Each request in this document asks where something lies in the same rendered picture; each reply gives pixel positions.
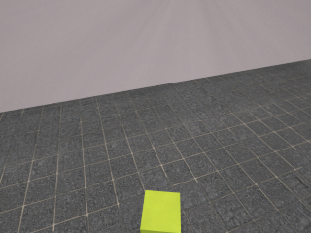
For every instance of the carton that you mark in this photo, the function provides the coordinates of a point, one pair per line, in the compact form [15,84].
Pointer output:
[161,212]

